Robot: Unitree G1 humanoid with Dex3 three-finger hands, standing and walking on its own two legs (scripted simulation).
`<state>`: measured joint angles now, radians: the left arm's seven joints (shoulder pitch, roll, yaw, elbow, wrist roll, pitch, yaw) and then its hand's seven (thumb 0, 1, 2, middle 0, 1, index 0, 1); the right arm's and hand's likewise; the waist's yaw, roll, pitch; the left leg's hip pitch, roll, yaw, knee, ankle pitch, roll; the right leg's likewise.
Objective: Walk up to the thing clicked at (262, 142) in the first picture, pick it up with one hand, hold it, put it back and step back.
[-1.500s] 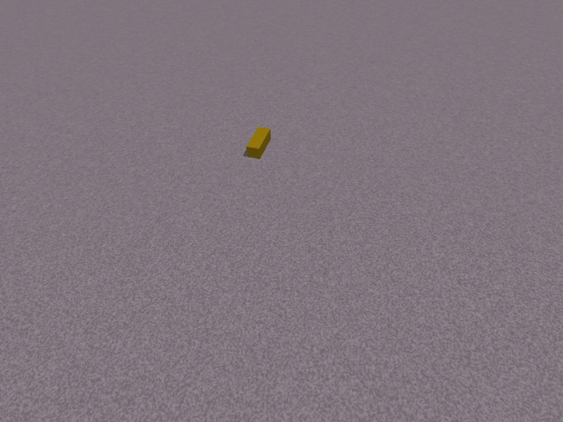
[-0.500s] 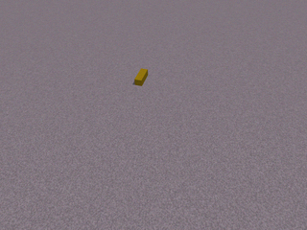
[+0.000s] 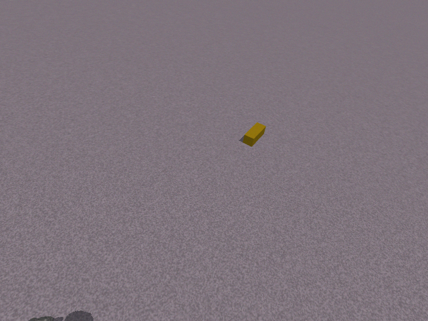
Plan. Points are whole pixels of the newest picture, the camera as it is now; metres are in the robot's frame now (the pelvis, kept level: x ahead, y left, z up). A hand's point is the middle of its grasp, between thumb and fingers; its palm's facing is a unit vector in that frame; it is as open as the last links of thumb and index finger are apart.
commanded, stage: walk up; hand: left
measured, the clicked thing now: (254, 134) +1.59 -0.35 -0.71
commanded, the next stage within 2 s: none
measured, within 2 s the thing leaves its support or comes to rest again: neither
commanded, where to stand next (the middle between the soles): +1.57 -0.79 m, yaw +56 degrees
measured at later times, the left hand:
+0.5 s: hand (126, 256) +0.30 +0.21 -0.11, palm faces +0.27 -0.88 -0.38, open 7.4 cm
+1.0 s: hand (182, 215) +0.45 +0.10 -0.15, palm faces +0.42 -0.86 -0.28, open 7.4 cm
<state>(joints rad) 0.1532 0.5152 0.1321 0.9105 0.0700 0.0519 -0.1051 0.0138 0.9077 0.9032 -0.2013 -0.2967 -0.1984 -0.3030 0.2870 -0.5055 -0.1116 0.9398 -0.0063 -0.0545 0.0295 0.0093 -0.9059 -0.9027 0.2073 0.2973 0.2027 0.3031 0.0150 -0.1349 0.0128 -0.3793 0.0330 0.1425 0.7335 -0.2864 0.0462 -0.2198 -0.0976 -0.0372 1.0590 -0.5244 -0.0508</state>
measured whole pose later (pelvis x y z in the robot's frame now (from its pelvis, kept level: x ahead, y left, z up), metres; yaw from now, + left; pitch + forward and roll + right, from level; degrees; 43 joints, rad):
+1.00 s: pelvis +0.52 -0.18 +0.00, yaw +30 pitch -2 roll +1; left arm 0.27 0.47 0.09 0.76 0.07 0.06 -0.12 0.01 0.91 0.90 -0.20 -0.30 -0.20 -0.30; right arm 0.36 -0.43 -0.02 0.84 -0.01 -0.10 -0.07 0.01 -0.90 -0.90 0.21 0.30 0.21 0.30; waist 0.03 -0.15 0.07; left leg -0.41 0.03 0.02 0.74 -0.30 0.03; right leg -0.58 -0.11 0.05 1.15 -0.43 0.01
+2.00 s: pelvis +0.99 -0.45 -0.02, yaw +49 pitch -1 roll -1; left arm 0.23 0.44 0.11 0.74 0.06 0.06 -0.08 0.01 0.91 0.90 -0.20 -0.30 -0.20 -0.30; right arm 0.31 -0.54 -0.06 0.98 -0.01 -0.03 -0.12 0.01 -0.90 -0.90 0.21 0.30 0.21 0.30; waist 0.00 -0.01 0.06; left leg -0.61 0.10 -0.12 1.17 -0.53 0.05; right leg -0.46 -0.05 -0.05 0.89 -0.42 0.02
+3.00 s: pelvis +1.32 -0.70 +0.00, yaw +51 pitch -2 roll +0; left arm 0.19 0.49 0.09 0.74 0.06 0.12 -0.07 0.01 0.90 0.90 -0.21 -0.30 -0.20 -0.30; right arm 0.40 -0.41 -0.03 0.91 -0.02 -0.09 -0.10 0.01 -0.90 -0.90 0.22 0.30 0.21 0.30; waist -0.01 -0.12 0.14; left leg -0.43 0.08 0.04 0.80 -0.34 0.00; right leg -0.60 0.02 0.13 1.25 -0.44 -0.02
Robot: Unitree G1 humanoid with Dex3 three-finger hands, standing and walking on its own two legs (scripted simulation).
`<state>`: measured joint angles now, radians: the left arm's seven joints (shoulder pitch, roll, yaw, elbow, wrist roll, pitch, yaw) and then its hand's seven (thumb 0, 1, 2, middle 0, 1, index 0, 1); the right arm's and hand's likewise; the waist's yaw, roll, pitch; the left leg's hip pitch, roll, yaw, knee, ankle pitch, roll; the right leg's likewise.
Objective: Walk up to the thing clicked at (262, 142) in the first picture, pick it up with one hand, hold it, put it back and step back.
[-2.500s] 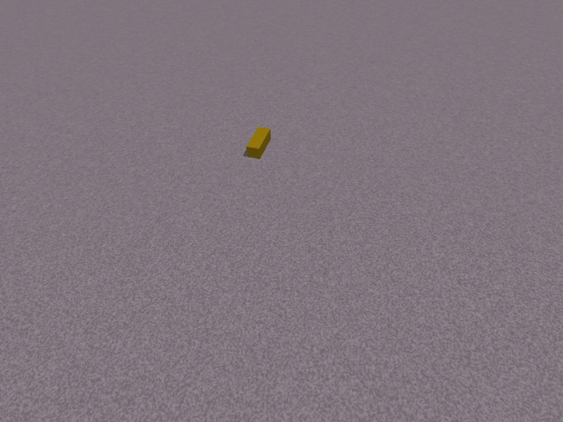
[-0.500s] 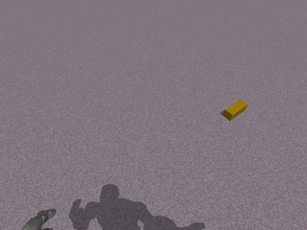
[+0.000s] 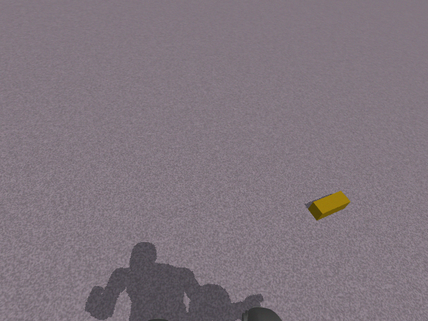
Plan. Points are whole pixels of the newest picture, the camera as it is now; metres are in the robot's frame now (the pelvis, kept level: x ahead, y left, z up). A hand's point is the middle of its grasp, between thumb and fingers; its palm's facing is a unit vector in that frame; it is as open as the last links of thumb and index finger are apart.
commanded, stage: walk up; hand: left
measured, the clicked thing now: (329, 205) +0.85 -0.68 -0.71
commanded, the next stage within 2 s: none
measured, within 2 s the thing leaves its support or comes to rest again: neither
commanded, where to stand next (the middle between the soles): +0.61 -1.06 m, yaw +26 degrees
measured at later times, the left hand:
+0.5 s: hand out of the picture +0.14 +0.06 -0.14, palm faces +0.21 -0.92 -0.34, open 7.4 cm
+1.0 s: hand (286, 268) +0.28 -0.16 -0.14, palm faces +0.26 -0.89 -0.38, open 7.4 cm
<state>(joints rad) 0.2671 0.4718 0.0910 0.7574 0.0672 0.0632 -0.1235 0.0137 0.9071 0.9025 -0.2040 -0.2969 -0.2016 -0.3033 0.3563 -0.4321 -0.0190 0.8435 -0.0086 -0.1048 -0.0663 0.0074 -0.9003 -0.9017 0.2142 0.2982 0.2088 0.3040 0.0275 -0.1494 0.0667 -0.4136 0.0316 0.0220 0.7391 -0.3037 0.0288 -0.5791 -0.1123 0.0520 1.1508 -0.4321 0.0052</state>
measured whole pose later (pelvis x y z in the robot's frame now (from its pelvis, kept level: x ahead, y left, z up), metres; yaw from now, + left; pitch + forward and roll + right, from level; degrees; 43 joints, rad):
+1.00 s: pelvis +0.27 -0.47 -0.02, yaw +19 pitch -1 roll -1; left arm 0.23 0.44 0.11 0.74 0.06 0.06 -0.08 0.01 0.91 0.90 -0.20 -0.30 -0.20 -0.30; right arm 0.31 -0.54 -0.06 0.98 -0.01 -0.03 -0.12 0.01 -0.90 -0.90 0.21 0.30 0.21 0.30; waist 0.00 -0.01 0.06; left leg -0.61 0.10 -0.12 1.17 -0.53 0.05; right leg -0.46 -0.05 -0.05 0.89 -0.42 0.02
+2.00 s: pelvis +0.43 -0.86 +0.00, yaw +21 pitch -2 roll +0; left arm 0.19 0.49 0.09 0.74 0.06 0.12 -0.07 0.01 0.90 0.90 -0.21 -0.30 -0.20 -0.30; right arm 0.40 -0.41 -0.03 0.91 -0.02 -0.09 -0.10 0.01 -0.90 -0.90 0.22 0.30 0.21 0.30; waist -0.01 -0.12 0.14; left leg -0.43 0.08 0.04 0.80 -0.34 0.00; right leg -0.60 0.02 0.13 1.25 -0.44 -0.02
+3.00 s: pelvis +0.54 -1.17 +0.00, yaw +25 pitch -1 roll +0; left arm 0.30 0.39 0.05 0.92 0.02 -0.07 0.04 0.01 0.90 0.90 -0.21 -0.30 -0.21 -0.30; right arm 0.16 -0.45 -0.08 0.91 -0.03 0.04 0.02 0.01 -0.91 -0.90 0.21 0.30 0.20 0.30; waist 0.04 0.06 0.11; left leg -0.50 0.04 -0.06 1.03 -0.42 0.01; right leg -0.34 -0.03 0.01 0.75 -0.39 0.01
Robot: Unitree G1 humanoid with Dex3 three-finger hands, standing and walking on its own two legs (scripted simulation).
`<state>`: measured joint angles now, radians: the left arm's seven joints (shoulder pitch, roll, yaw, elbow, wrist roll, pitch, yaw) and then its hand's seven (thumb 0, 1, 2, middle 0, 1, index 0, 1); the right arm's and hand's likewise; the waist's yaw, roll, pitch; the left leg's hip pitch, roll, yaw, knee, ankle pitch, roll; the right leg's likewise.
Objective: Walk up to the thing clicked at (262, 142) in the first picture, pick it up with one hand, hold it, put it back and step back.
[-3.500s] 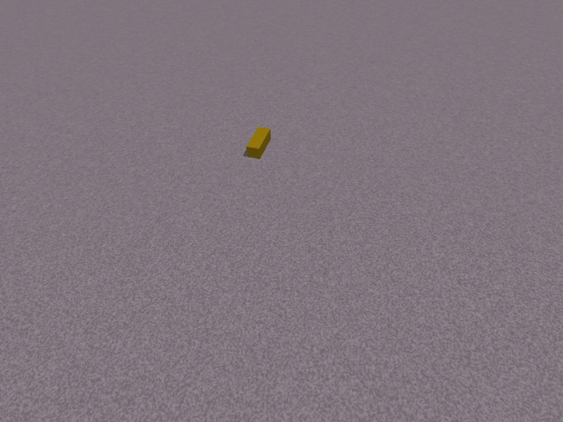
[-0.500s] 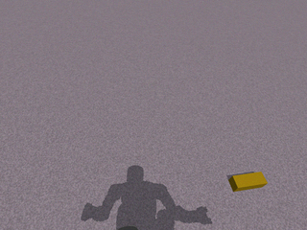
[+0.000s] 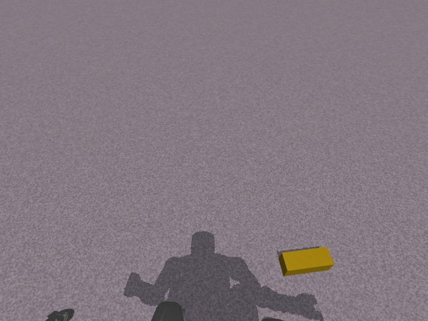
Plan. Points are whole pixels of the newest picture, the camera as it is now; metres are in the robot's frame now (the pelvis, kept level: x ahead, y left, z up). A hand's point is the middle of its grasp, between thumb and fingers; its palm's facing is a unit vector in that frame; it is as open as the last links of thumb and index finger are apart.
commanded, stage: walk up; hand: left
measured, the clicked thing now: (305, 261) +0.47 -0.39 -0.69
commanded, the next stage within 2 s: none
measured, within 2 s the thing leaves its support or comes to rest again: neither
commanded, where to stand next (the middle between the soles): +0.13 -0.67 m, yaw +7 degrees
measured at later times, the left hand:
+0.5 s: hand out of the picture +0.15 +0.08 -0.14, palm faces -0.08 -0.94 -0.34, open 7.4 cm
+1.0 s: hand out of the picture +0.12 -0.13 -0.14, palm faces -0.05 -0.94 -0.34, open 7.4 cm
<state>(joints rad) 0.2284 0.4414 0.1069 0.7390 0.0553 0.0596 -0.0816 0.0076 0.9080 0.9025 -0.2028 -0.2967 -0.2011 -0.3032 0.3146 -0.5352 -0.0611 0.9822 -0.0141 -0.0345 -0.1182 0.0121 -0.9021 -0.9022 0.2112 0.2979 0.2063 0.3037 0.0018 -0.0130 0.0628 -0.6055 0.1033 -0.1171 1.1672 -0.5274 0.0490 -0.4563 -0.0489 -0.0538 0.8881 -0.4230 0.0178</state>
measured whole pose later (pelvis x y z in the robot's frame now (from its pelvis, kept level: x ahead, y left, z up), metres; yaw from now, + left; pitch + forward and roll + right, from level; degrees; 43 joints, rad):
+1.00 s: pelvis +0.02 -0.42 +0.01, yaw +2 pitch -2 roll +0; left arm 0.19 0.49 0.09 0.74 0.06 0.12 -0.07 0.01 0.90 0.90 -0.21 -0.30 -0.20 -0.30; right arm 0.40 -0.41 -0.03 0.91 -0.02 -0.09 -0.10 0.01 -0.90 -0.90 0.22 0.30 0.21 0.30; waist -0.01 -0.12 0.14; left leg -0.43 0.08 0.04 0.80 -0.34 0.00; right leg -0.60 0.02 0.13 1.25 -0.44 -0.02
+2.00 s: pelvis +0.03 -0.75 +0.02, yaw +6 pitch -1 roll +0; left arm 0.30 0.39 0.05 0.92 0.02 -0.07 0.04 0.01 0.90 0.90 -0.21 -0.30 -0.21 -0.30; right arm 0.16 -0.45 -0.08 0.91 -0.03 0.04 0.02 0.01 -0.91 -0.90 0.21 0.30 0.20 0.30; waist 0.04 0.06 0.11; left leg -0.50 0.04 -0.06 1.03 -0.42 0.01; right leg -0.34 -0.03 0.01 0.75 -0.39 0.01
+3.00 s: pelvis +0.03 -0.71 +0.05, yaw +5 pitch -3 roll +0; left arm 0.05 0.36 -0.01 1.16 0.01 -0.03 0.00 0.01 0.90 0.90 -0.21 -0.30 -0.20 -0.30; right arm 0.03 -0.37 -0.02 1.15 0.00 0.01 0.03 0.01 -0.91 -0.90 0.21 0.30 0.20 0.30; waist 0.00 0.01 0.06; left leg -0.15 0.02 0.01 0.39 -0.20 -0.01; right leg -0.16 -0.04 0.03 0.38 -0.18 0.04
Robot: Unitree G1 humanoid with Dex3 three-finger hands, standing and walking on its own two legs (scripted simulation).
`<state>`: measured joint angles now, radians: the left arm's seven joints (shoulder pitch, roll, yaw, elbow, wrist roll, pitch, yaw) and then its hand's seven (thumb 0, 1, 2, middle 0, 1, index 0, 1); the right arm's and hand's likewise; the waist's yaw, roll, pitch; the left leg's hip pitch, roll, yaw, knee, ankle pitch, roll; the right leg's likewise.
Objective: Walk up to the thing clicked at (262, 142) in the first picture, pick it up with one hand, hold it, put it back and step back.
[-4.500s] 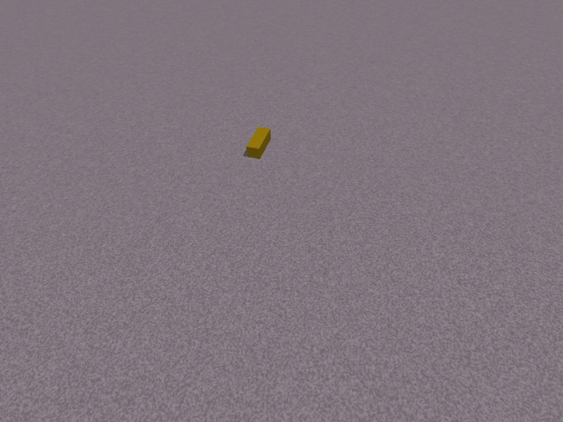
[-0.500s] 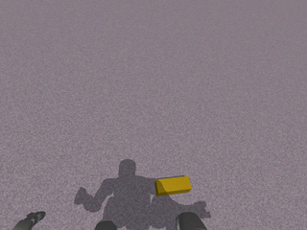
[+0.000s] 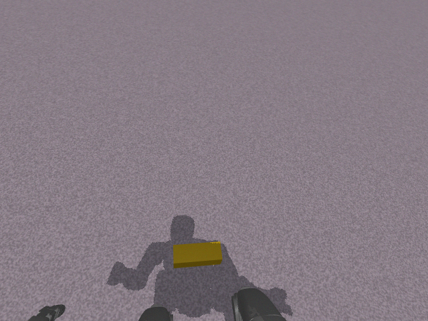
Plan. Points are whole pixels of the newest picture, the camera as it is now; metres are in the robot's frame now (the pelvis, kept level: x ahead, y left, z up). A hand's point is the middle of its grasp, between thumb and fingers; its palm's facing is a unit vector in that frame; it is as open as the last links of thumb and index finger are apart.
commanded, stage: walk up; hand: left
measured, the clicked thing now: (197, 254) +0.45 +0.01 -0.70
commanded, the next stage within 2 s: none
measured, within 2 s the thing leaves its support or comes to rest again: neither
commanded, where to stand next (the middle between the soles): +0.10 -0.25 m, yaw +5 degrees
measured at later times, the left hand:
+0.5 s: hand out of the picture +0.07 +0.05 -0.16, palm faces -0.02 -0.94 -0.34, open 7.4 cm
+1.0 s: hand out of the picture +0.00 -0.05 -0.12, palm faces +0.07 -0.87 -0.48, open 7.4 cm
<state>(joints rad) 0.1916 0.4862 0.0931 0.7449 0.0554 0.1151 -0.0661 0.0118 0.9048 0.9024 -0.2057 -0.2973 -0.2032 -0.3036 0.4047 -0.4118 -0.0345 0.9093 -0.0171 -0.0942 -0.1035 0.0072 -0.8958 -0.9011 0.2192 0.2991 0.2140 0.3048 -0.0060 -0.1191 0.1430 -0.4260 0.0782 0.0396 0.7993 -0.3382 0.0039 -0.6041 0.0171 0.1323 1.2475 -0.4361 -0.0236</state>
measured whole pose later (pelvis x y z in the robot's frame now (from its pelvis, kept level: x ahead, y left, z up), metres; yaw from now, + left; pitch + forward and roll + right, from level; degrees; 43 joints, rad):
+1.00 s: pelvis -0.01 -0.34 +0.01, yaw +4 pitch -1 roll +0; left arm 0.30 0.39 0.05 0.92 0.02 -0.07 0.04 0.01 0.90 0.90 -0.21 -0.30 -0.21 -0.30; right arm 0.16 -0.45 -0.08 0.91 -0.03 0.04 0.02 0.01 -0.91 -0.90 0.21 0.30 0.20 0.30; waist 0.04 0.06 0.11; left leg -0.50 0.04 -0.06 1.03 -0.42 0.01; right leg -0.34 -0.03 0.01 0.75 -0.39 0.01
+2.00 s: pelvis +0.00 -0.29 +0.04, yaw +3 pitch -3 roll +0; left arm 0.05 0.36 -0.01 1.16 0.01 -0.03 0.00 0.01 0.90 0.90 -0.21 -0.30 -0.20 -0.30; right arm 0.03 -0.37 -0.02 1.15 0.00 0.01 0.03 0.01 -0.91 -0.90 0.21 0.30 0.20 0.30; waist 0.00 0.01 0.06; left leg -0.15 0.02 0.01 0.39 -0.20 -0.01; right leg -0.16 -0.04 0.03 0.38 -0.18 0.04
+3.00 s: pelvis +0.01 -0.30 +0.04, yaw +3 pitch -3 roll +0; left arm 0.09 0.35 0.01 1.13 0.01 -0.01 0.00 0.01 0.91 0.90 -0.21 -0.30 -0.20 -0.30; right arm 0.07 -0.35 -0.02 1.14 -0.01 0.00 0.02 0.01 -0.91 -0.90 0.21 0.30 0.20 0.30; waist -0.01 0.00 0.06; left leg -0.10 0.04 0.01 0.32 -0.18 -0.04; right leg -0.11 -0.02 0.02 0.33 -0.17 0.03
